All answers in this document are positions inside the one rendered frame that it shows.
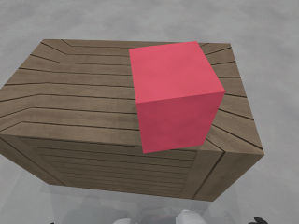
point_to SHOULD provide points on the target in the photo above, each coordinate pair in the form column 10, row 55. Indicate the pedestal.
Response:
column 68, row 116

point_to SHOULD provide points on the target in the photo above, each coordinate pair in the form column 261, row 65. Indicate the carton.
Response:
column 177, row 95

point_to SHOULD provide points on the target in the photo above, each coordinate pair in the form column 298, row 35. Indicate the robot right thigh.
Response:
column 189, row 217

